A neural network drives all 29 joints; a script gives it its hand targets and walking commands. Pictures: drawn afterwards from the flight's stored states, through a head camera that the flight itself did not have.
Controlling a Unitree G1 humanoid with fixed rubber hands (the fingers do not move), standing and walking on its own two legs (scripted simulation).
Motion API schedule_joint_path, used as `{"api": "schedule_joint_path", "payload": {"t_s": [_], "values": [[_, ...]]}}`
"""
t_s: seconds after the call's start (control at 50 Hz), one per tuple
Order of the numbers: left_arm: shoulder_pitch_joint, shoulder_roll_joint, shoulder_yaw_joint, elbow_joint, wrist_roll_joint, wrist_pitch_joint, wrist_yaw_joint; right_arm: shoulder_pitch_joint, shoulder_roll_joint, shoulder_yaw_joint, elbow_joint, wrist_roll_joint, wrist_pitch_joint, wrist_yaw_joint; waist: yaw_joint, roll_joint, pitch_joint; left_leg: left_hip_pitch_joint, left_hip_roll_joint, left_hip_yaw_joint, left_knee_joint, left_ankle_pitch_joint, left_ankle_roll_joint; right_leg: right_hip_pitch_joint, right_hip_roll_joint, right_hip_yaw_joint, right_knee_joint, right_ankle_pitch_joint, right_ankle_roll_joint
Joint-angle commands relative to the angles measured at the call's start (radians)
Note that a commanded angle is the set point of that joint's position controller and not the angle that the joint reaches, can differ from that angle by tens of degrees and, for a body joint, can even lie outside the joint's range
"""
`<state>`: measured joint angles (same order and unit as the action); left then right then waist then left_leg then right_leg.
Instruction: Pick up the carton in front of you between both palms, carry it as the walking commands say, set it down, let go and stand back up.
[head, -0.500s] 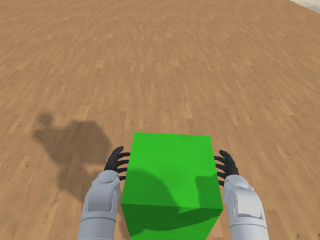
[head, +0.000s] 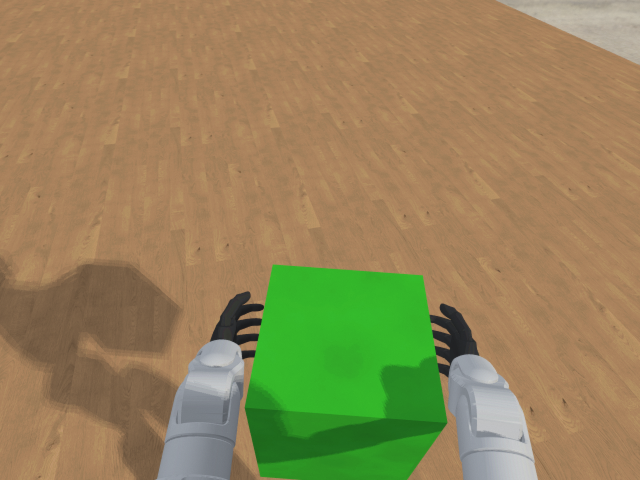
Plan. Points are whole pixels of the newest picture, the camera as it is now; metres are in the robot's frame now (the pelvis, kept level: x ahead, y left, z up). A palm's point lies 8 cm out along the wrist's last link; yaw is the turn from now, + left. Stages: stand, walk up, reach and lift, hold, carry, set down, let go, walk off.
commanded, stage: hold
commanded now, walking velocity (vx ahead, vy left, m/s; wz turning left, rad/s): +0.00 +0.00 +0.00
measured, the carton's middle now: (339, 379) +0.30 -0.01 -0.06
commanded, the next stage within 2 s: set down in 0.40 s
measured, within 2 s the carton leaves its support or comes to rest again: neither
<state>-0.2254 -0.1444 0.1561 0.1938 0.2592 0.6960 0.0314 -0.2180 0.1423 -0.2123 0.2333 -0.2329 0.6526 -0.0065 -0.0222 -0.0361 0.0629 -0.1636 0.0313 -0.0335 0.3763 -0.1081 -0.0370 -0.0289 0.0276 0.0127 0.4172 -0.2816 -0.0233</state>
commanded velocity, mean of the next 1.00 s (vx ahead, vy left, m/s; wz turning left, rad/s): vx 0.00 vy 0.00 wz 0.00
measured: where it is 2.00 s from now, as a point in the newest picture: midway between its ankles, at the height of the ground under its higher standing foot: outside the picture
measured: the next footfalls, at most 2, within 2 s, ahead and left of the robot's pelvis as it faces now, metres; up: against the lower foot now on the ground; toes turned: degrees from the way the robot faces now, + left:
none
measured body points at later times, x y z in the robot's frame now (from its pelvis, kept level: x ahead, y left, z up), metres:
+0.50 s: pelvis -0.01 +0.06 +0.00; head -0.04 +0.08 +0.45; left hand +0.31 +0.19 +0.03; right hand +0.29 -0.11 +0.04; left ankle +0.07 +0.15 -0.74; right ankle -0.03 -0.10 -0.74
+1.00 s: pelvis -0.04 +0.03 -0.06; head +0.15 +0.07 +0.35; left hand +0.34 +0.22 -0.14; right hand +0.36 -0.08 -0.13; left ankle +0.07 +0.15 -0.74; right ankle -0.03 -0.10 -0.74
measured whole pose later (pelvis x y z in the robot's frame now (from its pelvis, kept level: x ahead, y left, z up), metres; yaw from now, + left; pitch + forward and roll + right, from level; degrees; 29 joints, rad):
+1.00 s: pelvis -0.04 +0.03 -0.06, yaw -1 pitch +18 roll -2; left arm -0.63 -0.07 0.45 0.55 0.36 0.23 -0.07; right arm -0.64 0.21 -0.46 0.60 -0.33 0.19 -0.07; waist 0.06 -0.07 0.14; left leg -0.94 0.02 -0.04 0.81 -0.19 -0.01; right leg -0.81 0.05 0.04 0.88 -0.38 0.01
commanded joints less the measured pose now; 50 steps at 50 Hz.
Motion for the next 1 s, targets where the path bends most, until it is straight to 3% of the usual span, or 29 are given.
{"api": "schedule_joint_path", "payload": {"t_s": [0.0, 0.14, 0.22, 0.44, 0.54, 0.64, 0.72, 0.8, 0.9, 0.98], "values": [[-0.396, -0.91, -0.469, -0.011, -0.194, -0.045, -0.224, -0.572, 0.909, 0.585, -0.041, 0.25, -0.033, 0.249, 0.091, -0.004, -0.243, 0.291, -0.157, -0.01, 0.02, 0.11, 0.044, -0.192, 0.02, 0.099, -0.118, 0.236, 0.037], [-0.469, -0.937, -0.508, -0.01, -0.225, -0.026, -0.247, -0.516, 0.903, 0.488, 0.033, 0.191, -0.03, 0.253, 0.022, 0.033, -0.239, 0.421, -0.126, -0.013, 0.004, 0.107, 0.02, -0.305, 0.044, 0.089, -0.146, 0.095, -0.01], [-0.508, -0.949, -0.522, -0.017, -0.239, -0.024, -0.26, -0.522, 0.907, 0.459, 0.034, 0.173, -0.034, 0.257, 0.002, 0.047, -0.26, 0.426, -0.104, -0.03, -0.009, 0.072, 0.01, -0.306, 0.05, 0.084, -0.145, 0.041, -0.03], [-0.57, -0.981, -0.453, 0.071, -0.219, -0.018, -0.275, -0.618, 0.908, 0.398, 0.092, 0.156, -0.037, 0.297, 0.027, 0.063, -0.262, 0.384, -0.06, -0.087, -0.05, -0.11, 0.013, -0.309, 0.058, 0.084, -0.109, -0.042, -0.031], [-0.704, -0.942, -0.281, 0.246, -0.145, -0.048, -0.272, -0.775, 0.892, 0.259, 0.271, 0.077, -0.081, 0.312, 0.053, 0.059, -0.189, 0.341, -0.055, -0.105, -0.025, -0.271, 0.027, -0.396, 0.054, 0.088, -0.051, -0.135, -0.03], [-0.813, -0.794, -0.058, 0.387, -0.009, -0.121, -0.241, -0.889, 0.808, 0.054, 0.414, -0.059, -0.154, 0.246, 0.083, 0.028, -0.137, 0.26, -0.075, -0.088, 0.063, -0.278, 0.044, -0.516, 0.059, 0.079, 0.027, -0.175, -0.025], [-0.782, -0.632, 0.063, 0.426, 0.08, -0.207, -0.222, -0.832, 0.705, -0.064, 0.463, -0.144, -0.227, 0.181, 0.079, 0.021, -0.155, 0.133, -0.105, -0.032, 0.16, -0.142, 0.051, -0.606, 0.076, 0.057, 0.091, -0.128, -0.01], [-0.767, -0.555, 0.057, 0.42, 0.101, -0.338, -0.23, -0.792, 0.677, -0.059, 0.469, -0.144, -0.349, 0.153, 0.072, 0.027, -0.254, -0.005, -0.127, 0.0, 0.285, 0.015, 0.045, -0.733, 0.11, 0.036, 0.187, -0.06, 0.008], [-0.847, -0.642, -0.094, 0.419, 0.024, -0.495, -0.266, -0.884, 0.779, 0.13, 0.43, -0.03, -0.511, 0.123, 0.071, 0.017, -0.545, -0.108, -0.14, 0.003, 0.448, 0.197, 0.05, -0.85, 0.137, 0.023, 0.314, 0.054, 0.039], [-0.924, -0.696, -0.278, 0.331, -0.066, -0.568, -0.268, -0.976, 0.842, 0.362, 0.304, 0.094, -0.585, 0.085, 0.101, 0.034, -0.971, -0.069, -0.139, -0.005, 0.625, 0.467, 0.051, -0.939, 0.157, 0.022, 0.454, 0.205, 0.066]]}}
